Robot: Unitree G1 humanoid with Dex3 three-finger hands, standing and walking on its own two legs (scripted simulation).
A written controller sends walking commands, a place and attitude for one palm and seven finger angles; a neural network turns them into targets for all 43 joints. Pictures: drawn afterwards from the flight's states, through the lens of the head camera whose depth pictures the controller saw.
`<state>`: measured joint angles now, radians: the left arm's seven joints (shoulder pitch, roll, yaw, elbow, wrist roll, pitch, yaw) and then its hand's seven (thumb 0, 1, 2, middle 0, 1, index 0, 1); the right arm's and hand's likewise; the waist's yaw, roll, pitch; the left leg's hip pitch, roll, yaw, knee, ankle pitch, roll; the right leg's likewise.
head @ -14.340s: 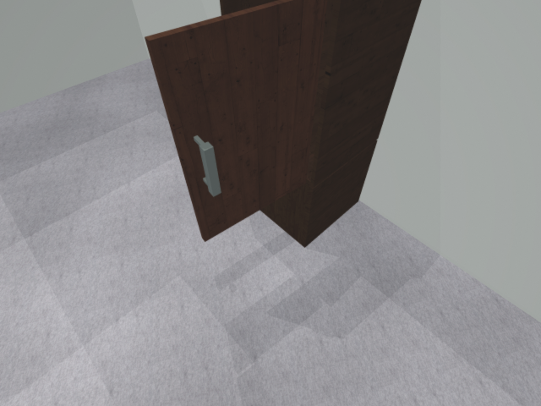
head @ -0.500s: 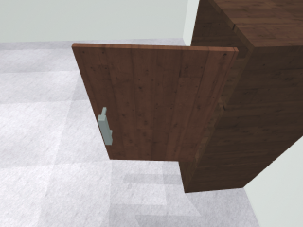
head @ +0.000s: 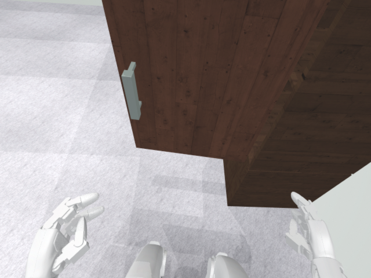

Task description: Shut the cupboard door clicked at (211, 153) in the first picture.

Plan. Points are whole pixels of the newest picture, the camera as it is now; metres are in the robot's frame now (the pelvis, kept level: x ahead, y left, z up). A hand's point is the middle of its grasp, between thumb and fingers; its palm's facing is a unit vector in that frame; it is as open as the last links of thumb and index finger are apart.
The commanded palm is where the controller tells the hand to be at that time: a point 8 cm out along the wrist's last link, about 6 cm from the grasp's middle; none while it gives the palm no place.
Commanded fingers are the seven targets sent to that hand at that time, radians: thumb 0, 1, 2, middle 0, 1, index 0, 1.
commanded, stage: raise the hand and make a fist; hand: left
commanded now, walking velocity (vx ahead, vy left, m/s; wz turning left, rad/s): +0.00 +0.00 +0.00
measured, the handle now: (134, 91) +0.52 +0.19 +0.07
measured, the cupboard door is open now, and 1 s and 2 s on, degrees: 84 84 84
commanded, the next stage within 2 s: bring the fist close to the handle in 1.42 s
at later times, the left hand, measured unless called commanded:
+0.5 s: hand (83, 208) +0.22 +0.22 +0.05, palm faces +0.00 -1.00 -0.04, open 3.5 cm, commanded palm +0.20 +0.26 +0.06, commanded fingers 0.00 0.90 0.90 -1.12 -1.30 -1.12 -1.30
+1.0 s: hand (81, 196) +0.24 +0.22 +0.07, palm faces -0.02 -1.00 -0.04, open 3.1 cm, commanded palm +0.22 +0.27 +0.07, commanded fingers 0.00 0.90 0.90 -1.30 -1.50 -1.30 -1.50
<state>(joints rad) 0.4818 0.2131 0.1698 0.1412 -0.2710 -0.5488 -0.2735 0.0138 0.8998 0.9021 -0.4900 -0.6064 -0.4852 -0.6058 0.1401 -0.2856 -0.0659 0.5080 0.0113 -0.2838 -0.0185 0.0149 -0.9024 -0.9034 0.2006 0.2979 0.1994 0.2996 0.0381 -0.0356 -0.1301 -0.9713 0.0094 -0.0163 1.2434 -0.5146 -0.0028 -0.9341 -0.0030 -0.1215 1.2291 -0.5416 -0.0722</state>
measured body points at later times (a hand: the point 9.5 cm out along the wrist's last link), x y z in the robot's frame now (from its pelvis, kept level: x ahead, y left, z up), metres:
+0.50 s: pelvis +0.01 +0.03 +0.00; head +0.08 +0.04 +0.45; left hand +0.22 +0.27 +0.06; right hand +0.16 -0.22 -0.08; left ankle +0.05 +0.12 -0.63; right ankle +0.04 -0.08 -0.63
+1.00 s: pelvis +0.02 +0.04 +0.01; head +0.08 +0.05 +0.46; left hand +0.24 +0.28 +0.08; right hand +0.21 -0.18 -0.05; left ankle +0.05 +0.12 -0.63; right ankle +0.04 -0.08 -0.63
